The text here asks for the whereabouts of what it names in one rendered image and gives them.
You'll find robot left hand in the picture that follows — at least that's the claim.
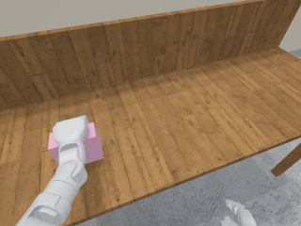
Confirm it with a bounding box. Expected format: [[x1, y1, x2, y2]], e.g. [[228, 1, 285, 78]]
[[53, 115, 88, 146]]

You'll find robot left forearm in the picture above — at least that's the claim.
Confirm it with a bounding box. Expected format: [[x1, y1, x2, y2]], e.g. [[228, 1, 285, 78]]
[[15, 140, 87, 226]]

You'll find robot right hand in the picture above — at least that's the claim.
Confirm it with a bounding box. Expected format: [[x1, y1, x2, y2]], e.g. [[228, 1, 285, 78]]
[[221, 199, 257, 226]]

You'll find table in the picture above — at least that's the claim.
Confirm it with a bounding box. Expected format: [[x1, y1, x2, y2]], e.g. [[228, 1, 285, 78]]
[[0, 0, 301, 226]]

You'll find sponge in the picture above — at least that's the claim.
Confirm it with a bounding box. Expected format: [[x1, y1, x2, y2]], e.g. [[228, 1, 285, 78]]
[[48, 122, 104, 165]]

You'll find left robot upper arm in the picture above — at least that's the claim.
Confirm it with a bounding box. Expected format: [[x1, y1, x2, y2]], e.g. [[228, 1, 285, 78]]
[[21, 216, 59, 226]]

